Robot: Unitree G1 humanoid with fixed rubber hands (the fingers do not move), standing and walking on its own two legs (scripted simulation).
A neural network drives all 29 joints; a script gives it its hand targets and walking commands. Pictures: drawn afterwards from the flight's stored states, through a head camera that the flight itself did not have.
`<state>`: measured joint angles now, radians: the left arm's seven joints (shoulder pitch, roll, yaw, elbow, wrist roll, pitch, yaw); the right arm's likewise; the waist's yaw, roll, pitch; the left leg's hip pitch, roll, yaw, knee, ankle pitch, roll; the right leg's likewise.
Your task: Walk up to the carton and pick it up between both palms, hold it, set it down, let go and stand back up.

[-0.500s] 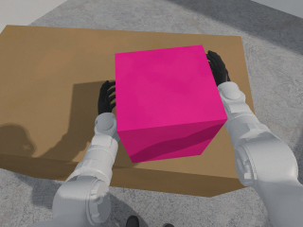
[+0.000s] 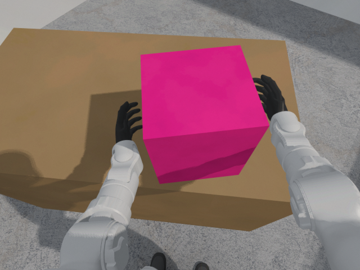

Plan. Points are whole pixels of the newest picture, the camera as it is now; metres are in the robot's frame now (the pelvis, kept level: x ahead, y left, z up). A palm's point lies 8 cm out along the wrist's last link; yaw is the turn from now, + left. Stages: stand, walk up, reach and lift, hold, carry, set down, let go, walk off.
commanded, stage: set down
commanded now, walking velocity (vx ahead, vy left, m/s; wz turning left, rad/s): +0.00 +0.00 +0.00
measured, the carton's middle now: (195, 122) +0.44 +0.02 +0.01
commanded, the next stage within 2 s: none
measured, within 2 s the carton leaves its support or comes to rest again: neither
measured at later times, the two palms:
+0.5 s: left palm (116, 161) +0.32 +0.18 +0.02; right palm (300, 145) +0.40 -0.21 +0.03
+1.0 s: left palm (110, 174) +0.29 +0.18 +0.03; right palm (313, 166) +0.36 -0.23 +0.01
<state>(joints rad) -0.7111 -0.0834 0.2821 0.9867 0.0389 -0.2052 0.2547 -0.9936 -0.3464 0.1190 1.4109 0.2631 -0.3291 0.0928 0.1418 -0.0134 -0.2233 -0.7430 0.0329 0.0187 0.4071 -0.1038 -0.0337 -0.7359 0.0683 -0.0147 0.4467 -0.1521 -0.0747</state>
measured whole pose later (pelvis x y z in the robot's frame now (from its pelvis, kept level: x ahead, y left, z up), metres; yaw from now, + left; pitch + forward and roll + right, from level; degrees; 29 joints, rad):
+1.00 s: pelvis +0.00 +0.00 +0.01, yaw +0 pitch +9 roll +1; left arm -0.23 -0.08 0.05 0.46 0.02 -0.04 0.28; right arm -0.46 -0.47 0.14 1.14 0.39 -0.41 0.25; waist 0.14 -0.01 -0.06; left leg -0.43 0.04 0.02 0.44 -0.16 -0.03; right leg -0.42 0.07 -0.02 0.47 -0.21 -0.08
